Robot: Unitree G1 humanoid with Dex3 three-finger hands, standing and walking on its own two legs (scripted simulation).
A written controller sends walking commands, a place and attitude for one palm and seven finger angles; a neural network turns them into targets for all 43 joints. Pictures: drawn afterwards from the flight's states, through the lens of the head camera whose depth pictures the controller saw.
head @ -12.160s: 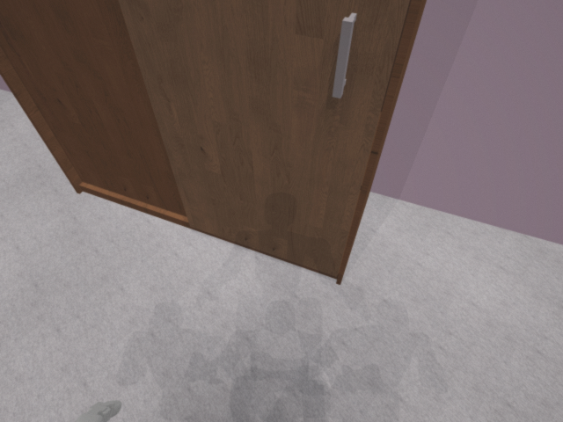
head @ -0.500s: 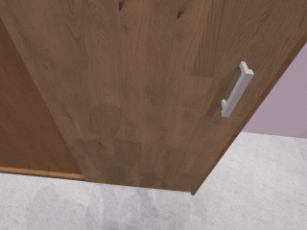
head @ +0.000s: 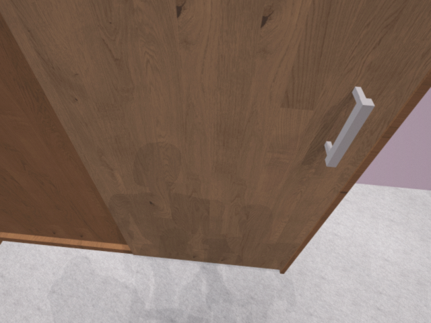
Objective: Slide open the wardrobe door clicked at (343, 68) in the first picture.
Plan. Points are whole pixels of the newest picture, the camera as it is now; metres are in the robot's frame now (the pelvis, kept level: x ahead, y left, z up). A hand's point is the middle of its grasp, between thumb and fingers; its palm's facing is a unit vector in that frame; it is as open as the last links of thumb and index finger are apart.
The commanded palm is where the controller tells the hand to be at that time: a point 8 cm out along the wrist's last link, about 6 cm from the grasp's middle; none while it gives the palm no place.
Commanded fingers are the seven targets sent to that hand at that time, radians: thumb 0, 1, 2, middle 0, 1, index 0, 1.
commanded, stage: come to a stop and stand still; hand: right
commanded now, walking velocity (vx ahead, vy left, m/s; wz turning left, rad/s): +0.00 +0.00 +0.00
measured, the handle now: (343, 129) +0.43 -0.20 +0.15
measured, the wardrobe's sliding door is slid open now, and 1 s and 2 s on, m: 0.00 0.00 0.00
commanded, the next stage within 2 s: look again from close up in 0.12 s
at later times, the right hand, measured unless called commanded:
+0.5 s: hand out of the picture +0.00 -0.18 -0.18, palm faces +0.03 +0.98 -0.19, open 7.4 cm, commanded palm none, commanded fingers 0.00 -0.90 -0.90 0.20 0.30 0.20 0.30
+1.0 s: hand out of the picture +0.00 -0.18 -0.18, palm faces +0.03 +0.98 -0.20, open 7.3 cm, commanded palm +0.09 -0.24 -0.07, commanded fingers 0.00 -0.88 -0.89 0.20 0.31 0.20 0.31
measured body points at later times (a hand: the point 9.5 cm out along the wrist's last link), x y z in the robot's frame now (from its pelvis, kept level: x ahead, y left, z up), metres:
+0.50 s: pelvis +0.00 +0.00 +0.00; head +0.02 +0.00 +0.45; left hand +0.00 +0.22 -0.16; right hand +0.00 -0.23 -0.16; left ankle -0.01 +0.11 -0.74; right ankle -0.03 -0.14 -0.74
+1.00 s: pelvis +0.00 -0.01 +0.00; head +0.02 -0.01 +0.45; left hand -0.01 +0.20 -0.16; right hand +0.00 -0.24 -0.16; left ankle -0.01 +0.11 -0.74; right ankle -0.03 -0.14 -0.74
